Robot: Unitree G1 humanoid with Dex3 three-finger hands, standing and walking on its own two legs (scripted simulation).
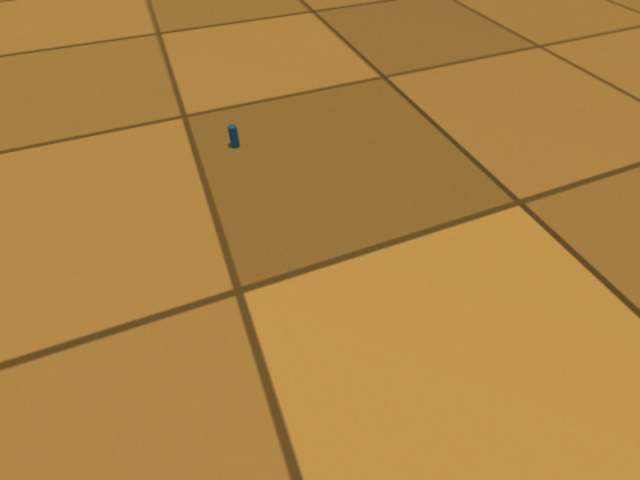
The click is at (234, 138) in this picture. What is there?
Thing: slim round
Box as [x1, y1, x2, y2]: [228, 124, 239, 148]
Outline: 231,124 228,126 231,145 235,148 238,147 239,144 235,125
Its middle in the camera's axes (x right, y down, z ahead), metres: -0.46 -0.53 +2.08
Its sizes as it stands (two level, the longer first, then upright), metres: 0.044 0.044 0.122
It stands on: the floor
